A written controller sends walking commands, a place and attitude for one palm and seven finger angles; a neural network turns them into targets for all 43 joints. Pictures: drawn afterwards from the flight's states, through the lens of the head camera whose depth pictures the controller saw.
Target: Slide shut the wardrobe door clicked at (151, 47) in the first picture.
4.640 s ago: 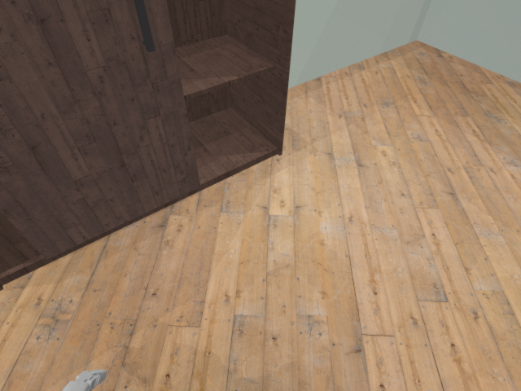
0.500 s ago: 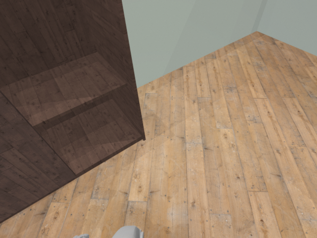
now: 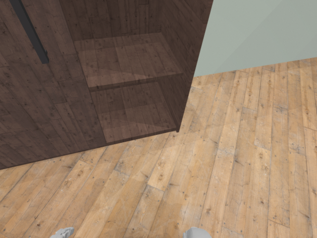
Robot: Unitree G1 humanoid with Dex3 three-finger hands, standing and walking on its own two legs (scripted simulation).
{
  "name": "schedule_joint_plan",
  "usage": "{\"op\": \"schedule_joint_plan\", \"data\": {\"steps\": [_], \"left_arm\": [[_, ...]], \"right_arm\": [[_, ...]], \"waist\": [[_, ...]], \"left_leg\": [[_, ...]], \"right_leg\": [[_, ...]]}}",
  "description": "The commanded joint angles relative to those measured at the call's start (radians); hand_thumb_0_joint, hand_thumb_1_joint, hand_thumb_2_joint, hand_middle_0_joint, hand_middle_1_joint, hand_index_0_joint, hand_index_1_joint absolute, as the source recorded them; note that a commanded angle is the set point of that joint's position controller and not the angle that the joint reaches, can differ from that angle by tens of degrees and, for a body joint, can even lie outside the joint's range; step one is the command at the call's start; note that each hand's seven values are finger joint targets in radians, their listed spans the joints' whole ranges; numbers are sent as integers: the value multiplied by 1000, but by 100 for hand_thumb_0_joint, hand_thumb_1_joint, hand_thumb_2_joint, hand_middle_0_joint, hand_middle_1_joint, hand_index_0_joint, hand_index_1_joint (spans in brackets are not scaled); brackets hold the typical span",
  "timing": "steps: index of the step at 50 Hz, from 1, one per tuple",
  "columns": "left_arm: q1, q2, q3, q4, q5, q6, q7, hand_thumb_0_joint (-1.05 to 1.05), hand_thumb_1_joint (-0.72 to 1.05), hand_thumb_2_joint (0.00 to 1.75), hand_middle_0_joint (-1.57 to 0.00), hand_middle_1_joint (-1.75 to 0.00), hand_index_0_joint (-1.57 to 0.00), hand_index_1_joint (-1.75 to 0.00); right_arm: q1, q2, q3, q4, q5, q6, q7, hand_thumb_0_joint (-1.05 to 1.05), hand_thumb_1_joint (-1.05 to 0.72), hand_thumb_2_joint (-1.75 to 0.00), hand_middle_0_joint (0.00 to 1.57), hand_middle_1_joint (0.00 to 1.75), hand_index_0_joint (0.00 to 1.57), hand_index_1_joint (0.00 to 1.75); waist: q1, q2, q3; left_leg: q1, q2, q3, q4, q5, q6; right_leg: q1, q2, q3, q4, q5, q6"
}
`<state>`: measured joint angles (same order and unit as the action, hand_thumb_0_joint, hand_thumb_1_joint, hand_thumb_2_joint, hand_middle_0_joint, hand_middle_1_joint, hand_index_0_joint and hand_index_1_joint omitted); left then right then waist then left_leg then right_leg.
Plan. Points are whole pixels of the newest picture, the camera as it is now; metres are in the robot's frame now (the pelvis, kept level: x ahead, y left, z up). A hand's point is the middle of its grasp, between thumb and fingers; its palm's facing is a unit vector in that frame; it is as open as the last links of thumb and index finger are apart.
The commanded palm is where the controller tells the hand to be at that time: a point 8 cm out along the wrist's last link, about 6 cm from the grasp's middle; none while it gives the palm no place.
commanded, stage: turn to face it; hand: left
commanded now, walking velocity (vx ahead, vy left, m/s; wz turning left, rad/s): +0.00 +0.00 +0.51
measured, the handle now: (23, 11) +0.66 +0.45 +0.18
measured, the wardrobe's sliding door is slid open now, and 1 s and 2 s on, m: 0.52 0.52 0.52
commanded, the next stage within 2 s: take the last steps up to it in 0.40 s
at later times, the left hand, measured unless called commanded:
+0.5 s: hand out of the picture +0.00 +0.16 -0.15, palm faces +0.26 -0.93 -0.27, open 7.4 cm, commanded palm none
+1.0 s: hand out of the picture +0.00 +0.22 -0.17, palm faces +0.35 -0.92 -0.20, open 7.4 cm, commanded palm none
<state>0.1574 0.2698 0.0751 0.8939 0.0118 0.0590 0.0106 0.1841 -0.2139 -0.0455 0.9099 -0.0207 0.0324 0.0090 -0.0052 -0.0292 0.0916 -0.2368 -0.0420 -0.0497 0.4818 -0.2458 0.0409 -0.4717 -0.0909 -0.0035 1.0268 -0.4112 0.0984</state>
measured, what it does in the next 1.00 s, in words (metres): steps on the spot, turning left: right foot, then left foot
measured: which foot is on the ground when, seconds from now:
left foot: down 0.00-0.18, up 0.20-0.62, down 0.64-1.00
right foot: up 0.00-0.16, down 0.18-0.64, up 0.66-1.00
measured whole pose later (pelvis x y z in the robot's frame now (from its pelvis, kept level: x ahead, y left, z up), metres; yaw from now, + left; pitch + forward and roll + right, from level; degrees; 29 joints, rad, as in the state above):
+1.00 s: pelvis +0.03 +0.03 +0.00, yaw +19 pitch -2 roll +1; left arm 0.26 0.21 0.05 1.04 0.03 0.02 -0.01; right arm 0.41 -0.12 -0.02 1.08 -0.01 -0.04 -0.02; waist 0.00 -0.04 0.03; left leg 0.03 -0.08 0.03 0.27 -0.27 0.07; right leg -0.54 -0.11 -0.05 0.97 -0.24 0.04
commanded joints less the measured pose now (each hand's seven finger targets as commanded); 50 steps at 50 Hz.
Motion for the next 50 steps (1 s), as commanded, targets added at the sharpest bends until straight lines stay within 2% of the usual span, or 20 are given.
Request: {"op": "schedule_joint_plan", "data": {"steps": [1, 4, 7, 8, 9, 10, 11, 12, 14, 16, 25, 28, 30, 31, 32, 33, 34, 36, 39, 50], "left_arm": [[-51, 66, 10, -104, -7, -26, 9, 0, 90, 90, -20, -30, -20, -30], [-26, 54, 6, -108, -11, -33, 12, 0, 90, 90, -20, -30, -20, -30], [61, 66, 9, -86, -13, -46, 17, 0, 90, 90, -20, -30, -20, -30], [104, 103, 15, -79, -7, -60, 21, 0, 90, 90, -20, -30, -20, -30], [119, 197, 33, -78, 11, -72, 30, 0, 90, 90, -20, -30, -20, -30], [122, 231, 34, -90, 9, -66, 27, 0, 90, 90, -20, -30, -20, -30], [81, 183, 25, -102, 5, -63, 29, 0, 90, 90, -20, -30, -20, -30], [11, 150, 21, -110, 3, -63, 30, 0, 90, 90, -20, -30, -20, -30], [-50, 105, 7, -122, 4, -60, 26, 0, 90, 90, -20, -30, -20, -30], [-11, 93, 3, -111, 5, -67, 24, 0, 90, 90, -20, -30, -20, -30], [161, 150, 20, -18, 22, -65, 25, 0, 90, 90, -20, -30, -20, -30], [158, 160, 26, 11, 19, -66, 19, 0, 90, 90, -20, -30, -20, -30], [124, 144, 23, 17, 7, -57, 11, 0, 90, 90, -20, -30, -20, -30], [114, 96, 15, 6, 1, -50, 4, 0, 90, 90, -20, -30, -20, -30], [80, 21, -1, -33, 4, -46, -5, 0, 90, 90, -20, -30, -20, -30], [4, 48, -7, -49, 16, -49, -5, 0, 90, 90, -20, -30, -20, -30], [12, 50, -1, -33, 21, -51, -10, 0, 90, 90, -20, -30, -20, -30], [41, 47, -2, 20, 20, -51, -22, 0, 90, 90, -20, -30, -20, -30], [123, 28, -11, 74, 18, -57, -29, 0, 90, 90, -20, -30, -20, -30], [-55, -21, -22, 28, 9, -75, -24, 0, 90, 90, -20, -30, -20, -30]], "right_arm": [[47, -228, -65, -49, -3, -15, -19, 0, -90, -90, 20, 30, 20, 30], [22, -220, -66, -55, -6, -10, -19, 0, -90, -90, 20, 30, 20, 30], [-12, -208, -67, -62, 2, -6, -16, 0, -90, -90, 20, 30, 20, 30], [-3, -175, -62, -64, 11, -8, -11, 0, -90, -90, 20, 30, 20, 30], [33, -97, -52, -76, 20, -11, -7, 0, -90, -90, 20, 30, 20, 30], [22, -124, -60, -92, 10, -6, -12, 0, -90, -90, 20, 30, 20, 30], [28, -147, -68, -69, 3, 7, -10, 0, -90, -90, 20, 30, 20, 30], [36, -140, -70, -47, 0, 20, -2, 0, -90, -90, 20, 30, 20, 30], [55, -129, -67, -20, -4, 28, 9, 0, -90, -90, 20, 30, 20, 30], [63, -115, -58, -12, -2, 26, 11, 0, -90, -90, 20, 30, 20, 30], [-58, -71, -25, -22, 13, 13, 1, 0, -90, -90, 20, 30, 20, 30], [-4, -70, -16, -4, 11, -4, 1, 0, -90, -90, 20, 30, 20, 30], [78, -100, -18, 26, 6, -21, 0, 0, -90, -90, 20, 30, 20, 30], [141, -171, -35, 38, -1, -31, -4, 0, -90, -90, 20, 30, 20, 30], [195, -265, -55, 44, -11, -30, -9, 0, -90, -90, 20, 30, 20, 30], [217, -267, -53, 51, -7, -25, -11, 0, -90, -90, 20, 30, 20, 30], [178, -215, -37, 50, -7, -32, -19, 0, -90, -90, 20, 30, 20, 30], [105, -148, -13, 38, -2, -45, -30, 0, -90, -90, 20, 30, 20, 30], [125, -118, -4, 50, 7, -70, -32, 0, -90, -90, 20, 30, 20, 30], [329, -63, -6, 166, 4, -102, -46, 0, -90, -90, 20, 30, 20, 30]], "waist": [[-35, 164, -130], [-22, 201, -138], [27, 172, -150], [45, 81, -173], [41, -218, -193], [45, -257, -180], [26, -135, -144], [0, -187, -87], [-32, -135, -15], [-21, -151, -32], [58, -174, -107], [40, -177, -157], [-7, -113, -146], [-46, 101, -158], [-74, 388, -89], [-93, 290, -26], [-68, 252, 1], [-25, 222, 70], [7, 163, 48], [-43, 100, 62]], "left_leg": [[143, 258, -284, -108, 469, 154], [87, 235, -313, -74, 506, 144], [-34, 188, -304, -2, 402, 91], [-114, 135, -262, 77, 264, 38], [-299, -6, -88, 297, -132, -49], [-320, -33, -38, 502, -378, -71], [-288, -1, -78, 644, -312, -64], [-288, 21, -75, 700, -259, -63], [-285, 45, -26, 759, -143, -75], [-292, 46, -2, 735, -107, -88], [-164, 46, 85, 324, -239, -94], [-46, 35, 117, 143, -180, -77], [168, 41, 123, -73, -63, -57], [283, 179, -74, -172, -146, -1], [298, 395, -373, -283, -215, 101], [221, 437, -395, -316, -259, 157], [171, 385, -342, -333, -292, 158], [82, 305, -246, -342, -262, 126], [103, 238, -138, -338, -56, 115], [291, 298, -139, -306, 292, 185]], "right_leg": [[-27, 21, 14, -110, -29, 0], [97, 58, 2, -270, -28, -16], [304, 71, -14, -520, 167, -27], [437, 10, 40, -669, 266, -36], [569, -260, 299, -742, 384, -119], [445, -410, 398, -735, 497, -232], [336, -357, 318, -750, 372, -259], [250, -302, 264, -786, 238, -237], [197, -213, 125, -772, 213, -202], [250, -189, 61, -755, 280, -201], [402, -243, 39, -660, 634, -258], [394, -244, 41, -644, 446, -222], [211, -196, -25, -580, 124, -155], [45, -106, -103, -406, -57, -102], [-180, 26, -181, -147, -227, -53], [-221, -1, -73, -30, -193, -76], [-219, -24, -44, 17, -124, -83], [-190, -29, -26, 86, 18, -85], [-157, -22, -41, 97, 140, -68], [-230, -32, -47, -165, 150, -61]]}}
